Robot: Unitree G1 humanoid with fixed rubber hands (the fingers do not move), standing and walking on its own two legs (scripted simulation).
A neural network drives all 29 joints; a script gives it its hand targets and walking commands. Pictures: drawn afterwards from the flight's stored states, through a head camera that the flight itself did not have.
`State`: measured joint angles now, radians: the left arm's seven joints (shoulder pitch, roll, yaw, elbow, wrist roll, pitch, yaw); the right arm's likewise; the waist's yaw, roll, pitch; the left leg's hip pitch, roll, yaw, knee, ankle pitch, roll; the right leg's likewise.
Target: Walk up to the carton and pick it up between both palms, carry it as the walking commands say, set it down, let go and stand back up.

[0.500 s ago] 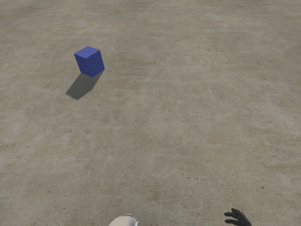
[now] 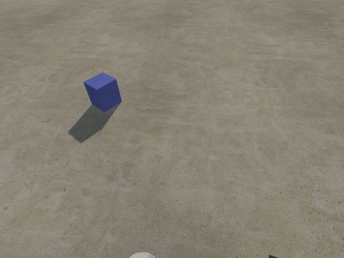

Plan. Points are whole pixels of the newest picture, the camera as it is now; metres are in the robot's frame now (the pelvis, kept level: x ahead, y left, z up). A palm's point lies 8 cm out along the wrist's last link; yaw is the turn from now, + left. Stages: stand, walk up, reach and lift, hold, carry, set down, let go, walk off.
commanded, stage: walk up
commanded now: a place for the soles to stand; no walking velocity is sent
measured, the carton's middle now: (103, 92) +1.62 +0.71 -0.63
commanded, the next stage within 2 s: none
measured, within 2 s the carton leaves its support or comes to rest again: neither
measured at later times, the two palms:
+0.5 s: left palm (97, 163) +0.43 +0.27 -0.08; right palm (245, 176) +0.40 -0.22 -0.12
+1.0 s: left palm (82, 135) +0.60 +0.39 -0.13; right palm (200, 104) +0.77 -0.10 -0.11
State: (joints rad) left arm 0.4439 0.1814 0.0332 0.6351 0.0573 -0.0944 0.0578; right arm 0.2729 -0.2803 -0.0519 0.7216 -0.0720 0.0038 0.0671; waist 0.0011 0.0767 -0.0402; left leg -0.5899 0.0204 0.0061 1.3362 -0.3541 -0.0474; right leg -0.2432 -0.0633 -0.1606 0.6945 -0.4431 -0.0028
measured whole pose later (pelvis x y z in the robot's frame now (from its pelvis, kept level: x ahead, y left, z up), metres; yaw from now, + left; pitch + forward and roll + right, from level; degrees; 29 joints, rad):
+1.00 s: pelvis +0.60 +0.13 -0.02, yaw +1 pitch -3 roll -1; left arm 0.45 0.22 0.07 0.76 0.04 -0.07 0.03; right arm 0.10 -0.22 -0.07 0.72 -0.07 -0.02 0.08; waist 0.01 0.03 0.11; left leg -0.51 0.10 0.08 0.72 -0.17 0.02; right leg -0.09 -0.18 -0.06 0.84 -0.56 0.01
